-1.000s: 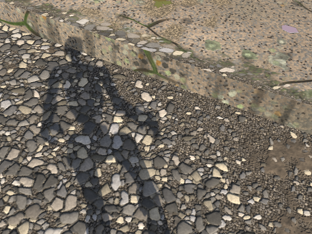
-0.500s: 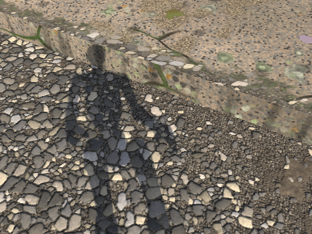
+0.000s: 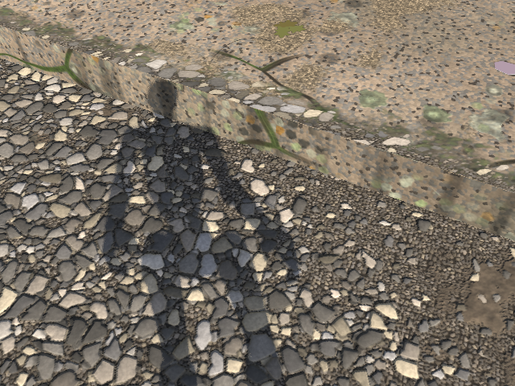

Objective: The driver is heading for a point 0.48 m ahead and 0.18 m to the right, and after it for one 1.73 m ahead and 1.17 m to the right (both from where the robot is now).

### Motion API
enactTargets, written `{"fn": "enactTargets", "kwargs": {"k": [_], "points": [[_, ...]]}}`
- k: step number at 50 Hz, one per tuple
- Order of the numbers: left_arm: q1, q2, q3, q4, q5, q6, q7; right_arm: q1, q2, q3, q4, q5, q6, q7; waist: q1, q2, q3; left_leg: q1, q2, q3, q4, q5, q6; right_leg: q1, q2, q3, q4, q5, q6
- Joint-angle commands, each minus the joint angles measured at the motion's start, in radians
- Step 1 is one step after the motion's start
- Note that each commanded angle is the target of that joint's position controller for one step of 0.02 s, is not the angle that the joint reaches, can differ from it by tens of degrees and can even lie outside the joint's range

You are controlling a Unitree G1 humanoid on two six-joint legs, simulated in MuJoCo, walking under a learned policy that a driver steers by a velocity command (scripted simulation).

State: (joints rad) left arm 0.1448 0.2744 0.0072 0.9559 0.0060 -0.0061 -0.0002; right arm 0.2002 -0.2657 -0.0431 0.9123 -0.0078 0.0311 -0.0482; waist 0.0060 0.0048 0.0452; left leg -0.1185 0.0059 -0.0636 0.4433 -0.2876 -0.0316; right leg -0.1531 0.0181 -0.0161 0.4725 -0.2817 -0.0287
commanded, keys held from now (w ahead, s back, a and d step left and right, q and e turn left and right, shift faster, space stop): w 0.28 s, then w+e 0.64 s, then e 0.08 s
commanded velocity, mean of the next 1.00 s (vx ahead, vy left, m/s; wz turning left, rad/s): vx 0.38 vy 0.00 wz -0.29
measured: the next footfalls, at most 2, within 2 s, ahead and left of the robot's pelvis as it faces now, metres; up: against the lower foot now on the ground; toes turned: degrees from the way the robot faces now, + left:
left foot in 0.32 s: +0.09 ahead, +0.16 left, +0.00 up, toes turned +2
right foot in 0.82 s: +0.41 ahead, -0.09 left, +0.00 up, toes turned -17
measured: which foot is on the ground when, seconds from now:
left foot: down 0.00-0.06, up 0.08-0.30, down 0.32-0.82, up 0.84-1.00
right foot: down 0.00-0.32, up 0.34-0.80, down 0.82-1.00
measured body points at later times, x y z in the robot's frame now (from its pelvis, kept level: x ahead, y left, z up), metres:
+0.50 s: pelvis +0.10 +0.07 +0.01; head +0.10 +0.09 +0.46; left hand +0.21 +0.34 -0.13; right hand +0.07 -0.19 -0.13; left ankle +0.05 +0.16 -0.74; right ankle +0.10 -0.10 -0.66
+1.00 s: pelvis +0.35 -0.01 +0.00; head +0.38 -0.02 +0.45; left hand +0.54 +0.21 -0.12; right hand +0.39 -0.32 -0.11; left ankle +0.40 +0.16 -0.65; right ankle +0.37 -0.07 -0.74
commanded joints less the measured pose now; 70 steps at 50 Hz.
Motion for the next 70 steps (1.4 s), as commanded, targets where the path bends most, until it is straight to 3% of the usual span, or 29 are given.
{"fn": "enactTargets", "kwargs": {"k": [1, 3, 5, 8, 11, 15, 16, 17, 18, 20, 24, 34, 37, 39, 40, 41, 42, 43, 44, 46, 52, 58, 62, 63, 64, 65, 66, 67, 70], "points": [[-0.004, 0.123, 0.024, -0.020, -0.001, -0.009, 0.009, 0.019, -0.107, -0.023, -0.004, 0.002, -0.013, -0.006, -0.001, -0.015, -0.051, -0.008, 0.012, 0.000, -0.038, 0.146, 0.016, -0.004, -0.060, 0.068, -0.097, 0.092, -0.019], [0.019, 0.162, 0.039, -0.010, -0.014, -0.001, 0.017, 0.013, -0.094, -0.021, 0.006, 0.011, -0.017, -0.007, 0.015, -0.074, -0.007, -0.114, -0.042, 0.061, 0.059, -0.127, 0.027, -0.030, -0.092, 0.146, -0.156, -0.308, -0.070], [0.079, 0.211, 0.055, 0.004, -0.021, -0.006, 0.024, -0.038, -0.083, -0.017, -0.023, 0.021, -0.042, -0.001, 0.038, -0.174, 0.069, -0.275, -0.033, 0.094, 0.237, -0.187, 0.037, -0.046, -0.273, 0.400, -0.304, -0.576, -0.176], [0.105, 0.207, 0.064, 0.002, -0.014, -0.043, 0.027, -0.068, -0.104, -0.026, -0.037, 0.039, -0.083, 0.020, 0.043, -0.148, 0.108, -0.460, 0.066, 0.008, 0.473, -0.267, 0.064, 0.005, -0.390, 0.543, -0.369, -0.457, -0.247], [0.049, 0.196, 0.067, -0.027, -0.038, -0.049, 0.024, -0.050, -0.087, -0.024, -0.017, 0.036, -0.109, 0.041, 0.012, -0.112, 0.054, -0.348, 0.083, 0.048, 0.286, -0.180, 0.071, 0.008, -0.294, 0.340, -0.346, -0.250, -0.171], [0.050, 0.162, 0.058, -0.029, -0.041, -0.029, 0.015, 0.166, -0.073, -0.038, 0.097, 0.030, -0.108, 0.047, -0.084, -0.064, -0.021, 0.129, -0.039, 0.172, 0.034, 0.079, 0.034, -0.248, -0.157, 0.149, -0.161, -0.187, -0.123], [0.038, 0.098, 0.037, -0.037, -0.032, -0.033, 0.007, 0.243, -0.098, -0.048, 0.110, 0.033, -0.107, 0.040, -0.123, 0.018, -0.028, 0.234, 0.045, 0.050, -0.038, 0.011, 0.056, -0.343, -0.101, 0.102, 0.016, -0.160, -0.080], [0.022, 0.009, 0.012, -0.068, -0.014, -0.043, -0.001, 0.333, -0.186, -0.061, 0.106, 0.024, -0.109, 0.029, -0.142, 0.267, -0.078, 0.312, 0.290, -0.309, -0.188, -0.173, 0.139, -0.487, -0.007, -0.003, 0.394, -0.225, -0.005], [0.008, 0.056, 0.028, -0.101, -0.048, -0.058, 0.005, 0.348, -0.230, -0.064, 0.113, 0.000, -0.127, 0.045, -0.134, 0.275, -0.054, 0.235, 0.421, -0.609, -0.299, -0.397, 0.266, -0.596, 0.031, 0.114, 0.607, -0.307, -0.020], [0.032, 0.130, 0.049, -0.091, -0.074, -0.075, 0.001, 0.184, -0.126, -0.032, 0.071, 0.015, -0.155, 0.051, -0.059, 0.143, 0.087, 0.167, 0.364, -0.436, -0.322, -0.390, 0.215, -0.695, -0.062, 0.187, 0.699, -0.115, -0.059], [0.051, 0.082, 0.059, -0.062, -0.044, -0.066, -0.018, 0.157, -0.066, -0.010, 0.068, -0.008, -0.154, 0.048, -0.039, 0.112, 0.054, 0.145, 0.233, -0.042, -0.306, 0.152, 0.121, -0.601, -0.098, 0.148, 0.617, 0.134, -0.033], [-0.229, -0.003, 0.029, -0.235, -0.031, -0.052, -0.061, 0.245, -0.117, -0.017, 0.080, 0.005, -0.128, 0.011, -0.085, 0.041, 0.118, 0.162, 0.248, 0.231, -0.321, 0.484, 0.143, -0.557, -0.078, -0.035, 0.193, 0.305, -0.021], [-0.212, 0.030, 0.046, -0.267, -0.034, -0.052, -0.080, 0.220, -0.155, -0.030, 0.061, 0.009, -0.109, 0.006, -0.028, 0.085, 0.056, 0.249, 0.273, 0.277, -0.172, 0.935, 0.131, -0.452, -0.018, -0.101, 0.162, 0.203, -0.079], [-0.048, 0.097, 0.082, -0.242, -0.039, -0.043, -0.082, 0.187, -0.186, -0.042, 0.037, 0.005, -0.090, -0.003, 0.074, 0.128, -0.064, 0.253, 0.279, 0.285, 0.079, 1.202, 0.120, -0.243, 0.046, -0.128, 0.178, 0.126, -0.129], [0.110, 0.153, 0.114, -0.204, -0.040, -0.039, -0.071, 0.160, -0.192, -0.043, 0.022, 0.009, -0.086, -0.003, 0.156, 0.111, -0.148, 0.157, 0.253, 0.289, 0.289, 1.146, 0.100, -0.008, 0.072, -0.104, 0.113, 0.167, -0.169], [0.251, 0.219, 0.142, -0.175, -0.036, -0.023, -0.045, 0.165, -0.175, -0.035, -0.002, 0.001, -0.097, 0.002, 0.203, 0.004, -0.228, -0.094, 0.193, 0.281, 0.595, 0.747, 0.064, 0.283, -0.045, 0.113, 0.065, 0.096, -0.218], [0.199, 0.285, 0.151, -0.210, -0.036, -0.024, -0.033, 0.248, -0.021, 0.007, -0.053, -0.003, -0.132, 0.028, 0.071, -0.248, -0.335, -0.530, -0.053, 0.171, 1.010, -0.224, 0.002, 0.586, -0.329, 0.740, -0.068, -0.069, -0.433], [0.219, 0.211, 0.126, -0.202, -0.021, -0.035, -0.031, 0.138, -0.102, -0.009, -0.084, 0.029, -0.185, 0.047, 0.134, -0.134, -0.388, -0.628, -0.032, -0.065, 1.084, -0.240, 0.040, 0.570, -0.350, 0.863, -0.209, -0.138, -0.424], [0.181, 0.160, 0.113, -0.200, -0.012, -0.052, -0.029, 0.052, -0.141, -0.020, -0.126, 0.065, -0.203, 0.051, 0.115, -0.093, -0.237, -0.678, 0.022, -0.062, 1.030, -0.157, 0.071, 0.446, -0.318, 0.701, -0.225, -0.086, -0.368], [0.042, 0.099, 0.094, -0.225, -0.017, -0.078, -0.038, 0.055, -0.140, -0.030, -0.116, 0.032, -0.198, 0.033, 0.008, 0.044, -0.090, -0.569, 0.102, -0.049, 0.823, -0.054, 0.065, 0.145, -0.220, 0.470, -0.244, 0.139, -0.296], [0.041, 0.168, 0.108, -0.242, -0.010, -0.063, -0.001, -0.002, -0.091, -0.027, -0.187, -0.021, -0.137, 0.016, -0.036, -0.026, -0.045, -0.404, 0.061, 0.032, 0.485, 0.093, -0.049, -0.177, -0.099, 0.209, -0.197, 0.771, -0.254], [0.122, 0.165, 0.112, -0.234, -0.033, -0.001, 0.030, -0.171, -0.096, -0.018, -0.261, 0.006, -0.121, 0.033, 0.037, -0.101, -0.124, -0.319, -0.036, 0.004, 0.132, 0.316, -0.050, -0.095, -0.074, 0.292, -0.083, 0.515, -0.148], [0.059, 0.131, 0.101, -0.273, -0.025, 0.012, 0.044, -0.085, -0.155, -0.042, -0.250, -0.005, -0.141, 0.040, -0.032, -0.133, -0.140, -0.221, -0.013, -0.031, -0.044, 0.319, 0.011, -0.009, -0.072, 0.422, 0.095, 0.399, -0.104], [0.126, 0.160, 0.109, -0.279, 0.030, 0.000, 0.022, 0.040, -0.158, -0.021, -0.210, -0.056, -0.134, 0.027, -0.021, -0.086, -0.169, -0.055, 0.093, -0.083, -0.038, 0.476, 0.046, -0.069, 0.001, 0.349, 0.244, 0.387, -0.044], [0.242, 0.103, 0.101, -0.293, 0.008, -0.007, 0.021, 0.091, -0.236, -0.033, -0.231, -0.061, -0.125, 0.019, 0.015, 0.130, -0.283, 0.183, 0.364, -0.319, 0.038, 0.967, 0.149, -0.214, 0.101, 0.219, 0.478, -0.053, 0.002], [0.323, 0.129, 0.105, -0.283, 0.010, 0.009, 0.025, 0.100, -0.236, -0.043, -0.223, -0.022, -0.096, 0.019, 0.017, 0.320, -0.404, 0.270, 0.500, -0.559, 0.009, 1.073, 0.317, -0.343, 0.167, 0.095, 0.665, -0.455, 0.022], [0.298, 0.176, 0.111, -0.243, 0.031, 0.024, 0.020, 0.058, -0.163, -0.026, -0.252, -0.004, -0.077, 0.022, 0.020, 0.132, -0.336, 0.210, 0.441, -0.478, -0.008, 0.900, 0.312, -0.384, 0.097, 0.123, 0.780, -0.389, 0.023], [0.213, 0.172, 0.113, -0.246, 0.033, 0.035, 0.006, 0.020, -0.106, -0.008, -0.259, -0.005, -0.065, 0.017, 0.009, 0.056, -0.261, 0.120, 0.361, -0.341, -0.029, 0.735, 0.265, -0.378, 0.079, 0.122, 0.791, -0.310, 0.030], [0.155, 0.130, 0.098, -0.270, 0.020, 0.076, -0.026, -0.066, -0.127, -0.010, -0.258, -0.026, -0.043, 0.012, 0.028, 0.138, -0.135, -0.069, 0.227, -0.126, -0.117, 0.491, 0.205, -0.324, 0.053, 0.082, 0.744, -0.183, 0.063]]}}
